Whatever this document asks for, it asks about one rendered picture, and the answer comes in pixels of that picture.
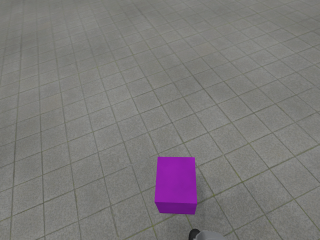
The carton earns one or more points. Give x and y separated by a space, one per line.
175 188

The right robot foot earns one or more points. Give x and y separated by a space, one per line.
193 234

